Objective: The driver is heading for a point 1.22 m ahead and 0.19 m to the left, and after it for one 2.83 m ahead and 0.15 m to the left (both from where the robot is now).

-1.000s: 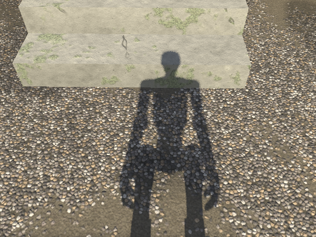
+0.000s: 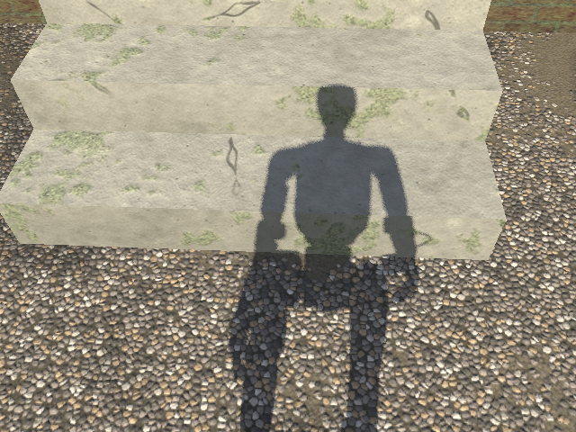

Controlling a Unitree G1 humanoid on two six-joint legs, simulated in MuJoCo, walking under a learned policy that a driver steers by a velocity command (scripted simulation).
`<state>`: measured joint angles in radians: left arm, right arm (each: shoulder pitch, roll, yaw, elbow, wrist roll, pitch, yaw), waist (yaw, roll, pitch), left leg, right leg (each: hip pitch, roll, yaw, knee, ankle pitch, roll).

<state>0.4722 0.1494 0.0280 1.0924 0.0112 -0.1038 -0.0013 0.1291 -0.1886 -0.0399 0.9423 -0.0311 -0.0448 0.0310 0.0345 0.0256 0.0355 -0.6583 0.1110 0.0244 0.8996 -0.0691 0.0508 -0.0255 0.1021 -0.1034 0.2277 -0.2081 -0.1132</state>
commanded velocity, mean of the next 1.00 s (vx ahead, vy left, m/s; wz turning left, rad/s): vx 0.50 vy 0.00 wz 0.00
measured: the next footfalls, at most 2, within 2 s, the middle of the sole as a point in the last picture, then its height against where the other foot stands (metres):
left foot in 0.24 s outside the picture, level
right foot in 0.78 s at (346, 385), level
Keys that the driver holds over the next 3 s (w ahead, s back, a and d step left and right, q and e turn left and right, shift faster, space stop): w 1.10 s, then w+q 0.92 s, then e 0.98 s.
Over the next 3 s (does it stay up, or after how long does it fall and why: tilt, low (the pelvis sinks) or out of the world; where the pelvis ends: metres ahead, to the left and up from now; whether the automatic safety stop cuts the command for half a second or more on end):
stays up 1.28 0.07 0.27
